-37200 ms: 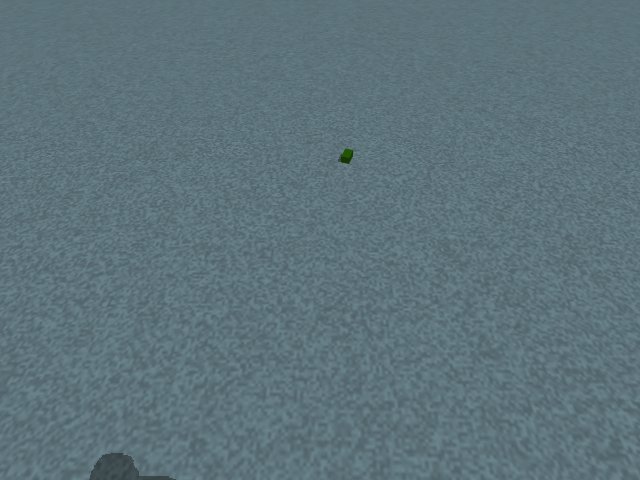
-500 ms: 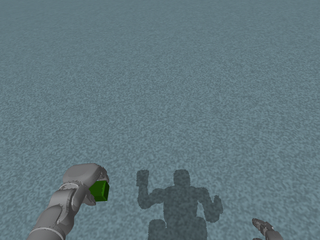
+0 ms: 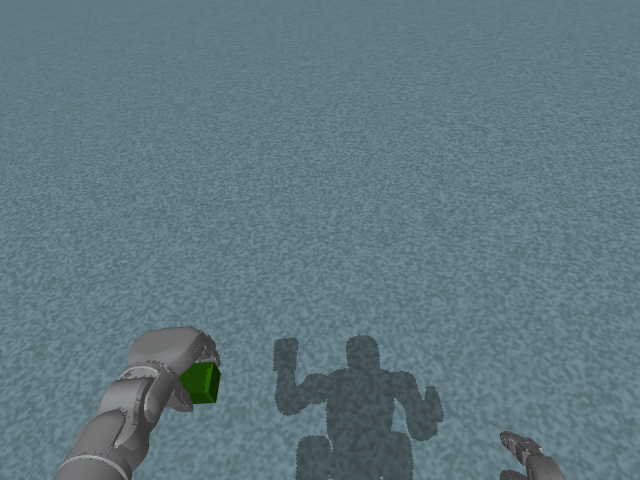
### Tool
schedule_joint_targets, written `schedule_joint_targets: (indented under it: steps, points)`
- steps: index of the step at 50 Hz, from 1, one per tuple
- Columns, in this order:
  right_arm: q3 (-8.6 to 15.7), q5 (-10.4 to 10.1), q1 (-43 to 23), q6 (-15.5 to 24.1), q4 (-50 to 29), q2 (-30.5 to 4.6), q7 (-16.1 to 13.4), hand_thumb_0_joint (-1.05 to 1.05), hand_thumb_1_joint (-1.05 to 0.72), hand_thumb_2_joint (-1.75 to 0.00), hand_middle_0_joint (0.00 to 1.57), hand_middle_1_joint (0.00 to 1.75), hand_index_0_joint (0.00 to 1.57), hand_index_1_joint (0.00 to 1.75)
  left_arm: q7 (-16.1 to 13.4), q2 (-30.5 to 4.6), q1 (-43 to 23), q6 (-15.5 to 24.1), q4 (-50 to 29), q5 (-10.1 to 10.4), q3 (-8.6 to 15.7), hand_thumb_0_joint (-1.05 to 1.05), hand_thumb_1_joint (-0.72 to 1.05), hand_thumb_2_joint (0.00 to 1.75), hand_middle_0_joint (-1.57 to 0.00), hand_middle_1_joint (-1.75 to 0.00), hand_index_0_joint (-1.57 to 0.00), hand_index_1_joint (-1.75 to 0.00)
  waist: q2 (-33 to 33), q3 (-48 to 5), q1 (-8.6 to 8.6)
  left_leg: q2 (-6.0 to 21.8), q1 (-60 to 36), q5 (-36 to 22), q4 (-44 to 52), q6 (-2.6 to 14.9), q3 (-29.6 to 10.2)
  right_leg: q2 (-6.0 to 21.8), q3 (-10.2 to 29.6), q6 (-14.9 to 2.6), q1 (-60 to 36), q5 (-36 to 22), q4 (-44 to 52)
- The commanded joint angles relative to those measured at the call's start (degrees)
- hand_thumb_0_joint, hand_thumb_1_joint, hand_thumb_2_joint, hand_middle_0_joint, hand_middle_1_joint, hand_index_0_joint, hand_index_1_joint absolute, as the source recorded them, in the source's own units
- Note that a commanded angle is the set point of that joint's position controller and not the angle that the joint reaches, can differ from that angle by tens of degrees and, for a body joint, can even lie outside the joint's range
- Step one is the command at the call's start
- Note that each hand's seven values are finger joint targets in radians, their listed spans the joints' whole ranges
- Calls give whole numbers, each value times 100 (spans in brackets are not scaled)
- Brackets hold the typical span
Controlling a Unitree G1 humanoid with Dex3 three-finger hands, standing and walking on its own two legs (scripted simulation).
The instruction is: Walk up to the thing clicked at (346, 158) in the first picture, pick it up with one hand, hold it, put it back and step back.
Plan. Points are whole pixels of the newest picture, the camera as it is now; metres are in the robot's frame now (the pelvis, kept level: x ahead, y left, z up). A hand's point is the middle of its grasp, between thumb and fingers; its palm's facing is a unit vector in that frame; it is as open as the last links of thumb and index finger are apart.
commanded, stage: hold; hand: left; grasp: from above
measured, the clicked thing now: (188, 383) +0.30 +0.22 -0.07
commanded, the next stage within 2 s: crouch in 0.20 s
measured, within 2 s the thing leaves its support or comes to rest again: neither
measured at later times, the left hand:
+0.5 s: hand (180, 384) +0.30 +0.22 -0.05, palm faces -0.46 -0.05 -0.89, open 7.2 cm
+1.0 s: hand (215, 404) +0.35 +0.24 -0.27, palm faces -0.41 +0.05 -0.91, open 7.3 cm
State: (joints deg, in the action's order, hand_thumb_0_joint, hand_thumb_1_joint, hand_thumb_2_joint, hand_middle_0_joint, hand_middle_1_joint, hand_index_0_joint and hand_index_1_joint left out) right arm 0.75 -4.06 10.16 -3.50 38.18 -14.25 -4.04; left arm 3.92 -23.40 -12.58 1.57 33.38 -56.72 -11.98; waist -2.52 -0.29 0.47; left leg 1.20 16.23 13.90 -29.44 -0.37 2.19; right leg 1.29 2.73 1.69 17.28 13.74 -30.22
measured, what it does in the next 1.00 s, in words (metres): lowers itself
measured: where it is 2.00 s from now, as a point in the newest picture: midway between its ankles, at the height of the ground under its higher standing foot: outside the picture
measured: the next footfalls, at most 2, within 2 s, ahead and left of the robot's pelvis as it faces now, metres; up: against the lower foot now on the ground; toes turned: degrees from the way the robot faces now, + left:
none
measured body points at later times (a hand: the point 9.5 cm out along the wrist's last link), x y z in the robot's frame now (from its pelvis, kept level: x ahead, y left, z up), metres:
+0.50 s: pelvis +0.01 +0.00 +0.00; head +0.03 -0.01 +0.45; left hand +0.32 +0.22 +0.00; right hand +0.16 -0.25 -0.11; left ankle +0.02 +0.13 -0.73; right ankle +0.02 -0.14 -0.73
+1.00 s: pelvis -0.04 +0.01 -0.16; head +0.10 +0.03 +0.27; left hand +0.37 +0.24 -0.22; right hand +0.02 -0.28 -0.28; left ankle +0.02 +0.13 -0.73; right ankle +0.02 -0.14 -0.73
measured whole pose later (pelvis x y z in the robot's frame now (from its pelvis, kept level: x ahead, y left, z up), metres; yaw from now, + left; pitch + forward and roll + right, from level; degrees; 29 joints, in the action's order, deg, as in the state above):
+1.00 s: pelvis -0.04 +0.01 -0.16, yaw +1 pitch +27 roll -2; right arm 4.3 1.7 13.4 -1.6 42.0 -15.1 -1.2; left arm -20.0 -25.0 -37.3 4.9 66.9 -68.7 -6.0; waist -1.4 -10.4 -6.8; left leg 1.5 79.4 31.7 -83.8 0.0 -1.6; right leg 0.4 0.8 2.6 77.9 30.8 -81.4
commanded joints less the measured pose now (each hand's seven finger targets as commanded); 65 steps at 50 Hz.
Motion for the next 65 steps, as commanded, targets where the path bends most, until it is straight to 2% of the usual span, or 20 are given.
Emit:
schedule_joint_targets:
  steps: [1,9,13,15,16,20,25,26,34,37,39,40,43,48,50,53,57,58,60,65]
  points:
    - [295,24,-459,241,-762,-723,-70,0,-90,-90,20,30,20,30,-291,-1261,-2202,63,-1331,-13,658,0,86,23,-115,-29,-120,-24,46,-1633,-10,-220,-848,-1020,371,115,17,-285,-165,-187,-352,-809,482]
    - [322,-5,-490,178,-805,-716,-54,0,-90,-90,20,30,20,30,-290,-1138,-1633,-14,-962,1,588,0,86,25,-116,-28,-120,-24,159,-1340,63,-196,-710,-1071,459,89,-10,-307,-242,-217,-346,-797,532]
    - [323,1,-466,170,-786,-727,-49,0,-90,-90,20,30,20,30,-243,-1201,-2082,20,-1161,21,553,0,88,24,-118,-27,-122,-23,125,-1380,-7,-185,-792,-1135,456,88,-22,-308,-227,-215,-367,-892,521]
    - [331,-4,-411,153,-793,-739,-53,0,-92,-91,20,30,20,30,-270,-1160,-1849,23,-950,2,603,0,91,18,-119,-31,-125,-25,231,-1314,-20,-205,-792,-1087,453,111,-1,-287,-211,-208,-349,-869,565]
    - [327,1,-405,153,-783,-728,-55,0,-88,-90,20,30,20,30,-288,-1209,-1886,56,-1084,31,654,0,83,19,-111,-30,-117,-25,207,-1377,17,-204,-766,-1129,434,110,-9,-292,-220,-201,-363,-898,549]
    - [329,16,-361,120,-767,-730,-39,0,-89,-90,20,30,20,30,-422,-1094,-1634,142,-681,-105,624,0,87,26,-119,-27,-122,-24,304,-1220,-22,-241,-602,-1098,367,116,11,-264,-215,-202,-264,-883,522]
    - [373,103,-230,52,-652,-730,8,0,-89,-90,20,30,20,30,-889,-966,-1691,376,-27,-317,635,0,90,29,-122,-27,-125,-24,371,-1127,-132,-217,-204,-993,27,81,-36,-270,-259,-225,243,-763,175]
    - [386,140,-189,45,-616,-738,25,0,-89,-90,20,30,20,30,-1024,-975,-1978,433,38,-372,644,0,91,28,-122,-27,-125,-24,394,-1180,-205,-228,-22,-922,-186,93,-30,-248,-251,-203,436,-740,37]
    - [607,361,374,44,-346,-866,226,0,-90,-90,20,30,20,30,-2069,-1006,-2979,543,1100,-1032,659,0,89,28,-123,-25,-125,-23,94,-2262,-401,-201,1551,-564,-2118,27,-98,-242,-273,-253,2168,-459,-1695]
    - [662,396,508,59,-306,-940,270,0,-90,-90,20,30,20,30,-2331,-830,-3277,486,1657,-1099,587,0,89,26,-121,-28,-125,-25,32,-2572,-494,-155,2144,-388,-2734,49,-114,-280,-338,-277,2987,-232,-2306]
    - [654,443,546,110,-221,-974,264,0,-90,-90,20,30,20,30,-2462,-1023,-3725,468,1949,-1179,637,0,84,27,-117,-30,-120,-27,-26,-2680,-580,-143,2741,-137,-3148,60,-168,-297,-385,-284,3555,-12,-2743]
    - [682,458,599,135,-211,-986,261,0,-90,-90,20,30,20,30,-2514,-1021,-3600,436,2208,-1205,673,0,84,27,-117,-29,-121,-26,20,-2749,-545,-166,3025,48,-3305,63,-162,-287,-390,-290,3675,129,-2912]
    - [671,534,691,239,-135,-992,236,0,-90,-90,20,30,20,30,-2640,-1197,-4103,387,2280,-1170,798,0,82,28,-115,-30,-119,-27,-249,-3315,-603,-157,3592,297,-3871,80,-226,-276,-419,-309,4283,336,-3549]
    - [698,622,828,378,-46,-1047,186,0,-90,-90,20,30,20,30,-2662,-1387,-4588,308,2443,-1116,929,0,83,30,-116,-29,-119,-26,-377,-4004,-763,-119,4473,606,-4694,117,-344,-252,-466,-309,5111,585,-4450]
    - [699,647,846,407,-38,-1081,172,0,-90,-90,20,30,20,30,-2676,-1829,-4797,288,2392,-1173,1166,0,81,31,-114,-31,-118,-28,-527,-4267,-683,-124,4735,836,-4901,97,-351,-240,-475,-333,5340,799,-4718]
    - [664,685,894,445,-48,-1076,204,0,-90,-90,20,30,20,30,-2616,-1716,-4727,241,2803,-1161,1149,0,83,35,-117,-31,-120,-28,-366,-4153,-835,-125,5340,1318,-5179,110,-414,-246,-530,-343,5827,1219,-5041]
    - [649,716,890,518,-21,-1135,267,0,-89,-90,20,30,20,30,-2484,-1964,-4968,316,3037,-1123,1265,0,84,31,-116,-30,-120,-27,-512,-4137,-925,-129,5784,1991,-5514,98,-585,-256,-614,-374,6624,1802,-5492]
    - [631,719,919,538,-39,-1122,299,0,-89,-90,20,30,20,30,-2444,-1836,-5027,381,3026,-1087,1202,0,84,30,-116,-31,-120,-27,-395,-4103,-1062,-142,5998,2099,-5648,117,-613,-251,-641,-369,6742,1876,-5590]
    - [586,727,947,583,12,-1140,338,0,-89,-90,20,30,20,30,-2433,-2157,-5137,482,3049,-1127,1353,0,86,33,-118,-30,-121,-27,-406,-4305,-1006,-172,6311,2094,-5980,148,-549,-254,-626,-372,6867,1910,-5817]
    - [496,813,1103,679,175,-1193,472,0,-89,-90,20,30,20,30,-2529,-2168,-5381,745,3021,-1246,1410,0,88,31,-119,-30,-123,-26,-831,-4535,-1165,-155,6374,1726,-6535,98,-626,-204,-716,-386,7604,1612,-6405]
